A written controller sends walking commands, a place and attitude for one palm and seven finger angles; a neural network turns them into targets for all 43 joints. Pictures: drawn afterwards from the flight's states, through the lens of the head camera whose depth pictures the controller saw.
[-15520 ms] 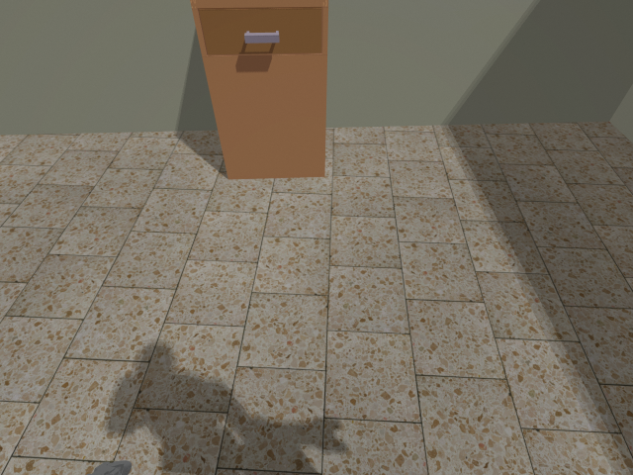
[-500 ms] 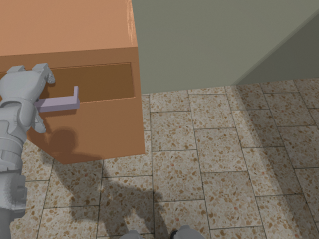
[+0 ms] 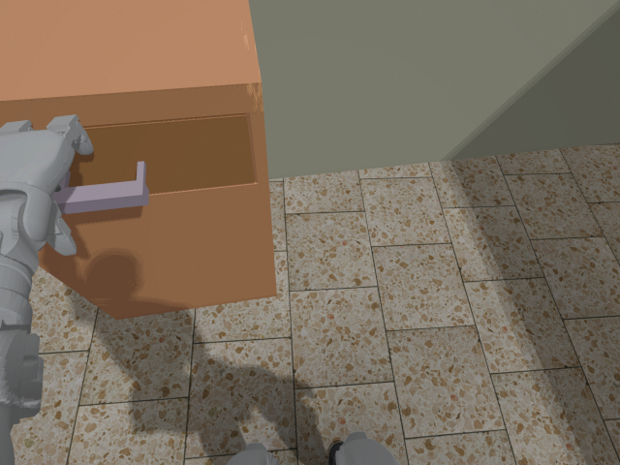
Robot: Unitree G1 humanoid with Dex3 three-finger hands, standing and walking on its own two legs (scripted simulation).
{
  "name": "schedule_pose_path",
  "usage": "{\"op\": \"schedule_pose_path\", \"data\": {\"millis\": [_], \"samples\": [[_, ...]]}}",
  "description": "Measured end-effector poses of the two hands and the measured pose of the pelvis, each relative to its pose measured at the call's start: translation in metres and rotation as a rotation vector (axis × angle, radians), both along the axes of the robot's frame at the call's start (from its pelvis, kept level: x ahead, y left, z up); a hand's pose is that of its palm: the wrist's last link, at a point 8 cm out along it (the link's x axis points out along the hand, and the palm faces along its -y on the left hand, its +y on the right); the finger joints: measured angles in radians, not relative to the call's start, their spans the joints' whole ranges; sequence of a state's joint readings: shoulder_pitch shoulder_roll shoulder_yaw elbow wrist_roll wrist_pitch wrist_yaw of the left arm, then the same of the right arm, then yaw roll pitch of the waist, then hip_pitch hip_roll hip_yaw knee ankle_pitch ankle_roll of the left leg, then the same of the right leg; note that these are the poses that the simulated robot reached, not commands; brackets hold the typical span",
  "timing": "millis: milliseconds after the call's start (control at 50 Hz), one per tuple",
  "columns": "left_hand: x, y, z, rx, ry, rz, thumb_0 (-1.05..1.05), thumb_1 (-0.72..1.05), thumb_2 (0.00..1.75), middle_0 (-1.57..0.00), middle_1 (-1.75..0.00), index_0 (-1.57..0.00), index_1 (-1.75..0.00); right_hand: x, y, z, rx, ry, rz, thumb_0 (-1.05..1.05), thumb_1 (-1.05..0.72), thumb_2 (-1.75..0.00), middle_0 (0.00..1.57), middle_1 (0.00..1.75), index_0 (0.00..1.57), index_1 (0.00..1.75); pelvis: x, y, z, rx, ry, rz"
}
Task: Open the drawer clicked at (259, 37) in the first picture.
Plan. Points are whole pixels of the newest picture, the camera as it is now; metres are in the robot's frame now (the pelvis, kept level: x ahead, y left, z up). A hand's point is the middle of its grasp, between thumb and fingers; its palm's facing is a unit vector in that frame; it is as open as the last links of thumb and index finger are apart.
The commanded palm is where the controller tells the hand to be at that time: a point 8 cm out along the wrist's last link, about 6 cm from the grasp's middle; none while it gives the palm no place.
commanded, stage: re-aim the fingers above the handle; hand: left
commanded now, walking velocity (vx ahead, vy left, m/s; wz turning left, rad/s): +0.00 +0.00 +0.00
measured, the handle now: (102, 184) +0.51 +0.30 -0.02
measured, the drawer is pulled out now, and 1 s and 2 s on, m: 0.00 0.00 0.00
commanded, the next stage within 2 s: lower the fingers behind the handle in 1.42 s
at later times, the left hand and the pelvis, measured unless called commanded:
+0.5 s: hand (43, 190) +0.45 +0.33 +0.05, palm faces -0.07 -0.03 -1.00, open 13.8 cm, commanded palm +0.45 +0.34 +0.10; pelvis +0.00 +0.00 +0.00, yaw +0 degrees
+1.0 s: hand (48, 187) +0.47 +0.33 +0.04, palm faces -0.05 -0.02 -1.00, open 13.5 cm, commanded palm +0.46 +0.34 +0.09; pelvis -0.01 +0.00 -0.01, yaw +0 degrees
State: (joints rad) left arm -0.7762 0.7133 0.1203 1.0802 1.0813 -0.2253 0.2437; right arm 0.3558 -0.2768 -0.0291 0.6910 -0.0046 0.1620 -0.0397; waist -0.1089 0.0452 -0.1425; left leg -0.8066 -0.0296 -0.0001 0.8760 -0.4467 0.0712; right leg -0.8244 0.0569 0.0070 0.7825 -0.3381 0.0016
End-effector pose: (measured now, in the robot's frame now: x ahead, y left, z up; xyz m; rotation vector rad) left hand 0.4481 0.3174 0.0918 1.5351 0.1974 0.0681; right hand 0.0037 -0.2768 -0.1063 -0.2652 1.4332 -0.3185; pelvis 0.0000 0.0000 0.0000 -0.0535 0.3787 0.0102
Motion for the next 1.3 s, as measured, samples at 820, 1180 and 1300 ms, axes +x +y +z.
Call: {"op": "schedule_pose_path", "data": {"millis": [820,1180,1300], "samples": [[0.000,0.012,-0.002,-0.013,-0.015,-0.033,0.00,-0.48,0.31,-0.33,-1.20,-0.33,-1.21,0.009,-0.010,-0.001,-0.046,0.011,0.038,0.00,-0.90,-0.90,0.20,0.30,0.20,0.30,-0.002,-0.002,-0.007,-0.010,0.028,0.020],[-0.002,0.018,0.004,0.010,0.016,0.032,0.00,-0.48,0.31,-0.33,-1.20,-0.36,-1.21,-0.007,0.000,-0.007,-0.006,-0.002,0.005,0.00,-0.90,-0.90,0.20,0.30,0.20,0.30,-0.015,-0.003,-0.007,0.001,0.016,-0.009],[-0.007,0.032,0.005,0.023,0.023,0.045,0.00,-0.48,0.31,-0.32,-1.20,-0.34,-1.21,-0.017,-0.003,-0.006,-0.026,0.027,0.004,0.00,-0.90,-0.90,0.20,0.30,0.20,0.30,-0.016,0.000,-0.010,-0.003,0.027,-0.002]]}}
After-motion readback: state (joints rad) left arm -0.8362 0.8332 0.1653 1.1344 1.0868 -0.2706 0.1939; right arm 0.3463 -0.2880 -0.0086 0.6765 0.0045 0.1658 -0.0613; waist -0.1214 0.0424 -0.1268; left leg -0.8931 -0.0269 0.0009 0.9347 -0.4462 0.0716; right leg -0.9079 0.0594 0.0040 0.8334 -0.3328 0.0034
